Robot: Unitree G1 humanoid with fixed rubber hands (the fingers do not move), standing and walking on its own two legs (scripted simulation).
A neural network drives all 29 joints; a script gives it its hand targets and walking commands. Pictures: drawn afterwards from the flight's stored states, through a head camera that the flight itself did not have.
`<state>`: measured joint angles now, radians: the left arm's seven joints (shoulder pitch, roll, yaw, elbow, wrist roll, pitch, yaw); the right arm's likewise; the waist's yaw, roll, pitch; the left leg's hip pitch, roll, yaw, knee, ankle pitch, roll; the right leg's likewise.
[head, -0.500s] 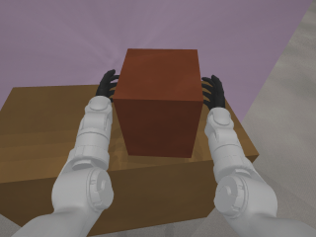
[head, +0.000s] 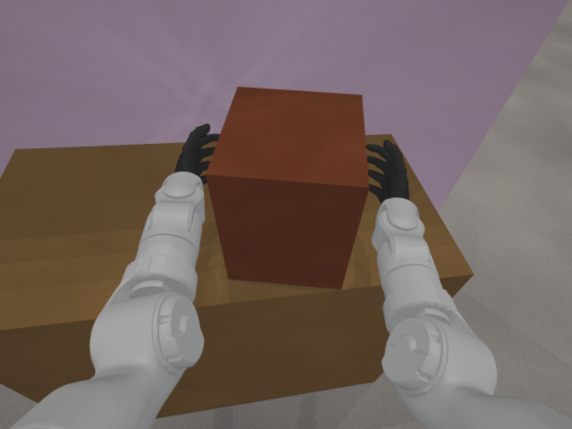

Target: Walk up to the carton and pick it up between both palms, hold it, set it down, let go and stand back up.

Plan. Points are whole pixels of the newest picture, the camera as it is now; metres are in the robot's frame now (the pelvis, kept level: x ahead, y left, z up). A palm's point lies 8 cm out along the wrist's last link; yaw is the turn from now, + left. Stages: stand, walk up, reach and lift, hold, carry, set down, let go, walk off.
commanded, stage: set down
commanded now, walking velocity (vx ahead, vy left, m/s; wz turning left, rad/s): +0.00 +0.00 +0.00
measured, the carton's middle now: (291, 192) +0.47 -0.01 +0.06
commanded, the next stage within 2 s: none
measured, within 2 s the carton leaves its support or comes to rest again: rests again in 0.52 s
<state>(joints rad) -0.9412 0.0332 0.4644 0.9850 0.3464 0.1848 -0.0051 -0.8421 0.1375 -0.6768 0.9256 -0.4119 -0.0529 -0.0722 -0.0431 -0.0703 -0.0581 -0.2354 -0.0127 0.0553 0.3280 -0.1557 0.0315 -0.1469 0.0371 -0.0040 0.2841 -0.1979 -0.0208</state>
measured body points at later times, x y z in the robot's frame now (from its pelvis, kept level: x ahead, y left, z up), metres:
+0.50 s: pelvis -0.01 +0.00 +0.00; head +0.01 +0.03 +0.45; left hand +0.44 +0.14 +0.12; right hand +0.41 -0.15 +0.12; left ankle +0.01 +0.09 -0.75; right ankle -0.04 -0.10 -0.75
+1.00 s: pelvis -0.01 +0.01 +0.00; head +0.03 +0.03 +0.45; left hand +0.45 +0.13 +0.11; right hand +0.41 -0.16 +0.11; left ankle +0.01 +0.09 -0.75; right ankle -0.04 -0.10 -0.75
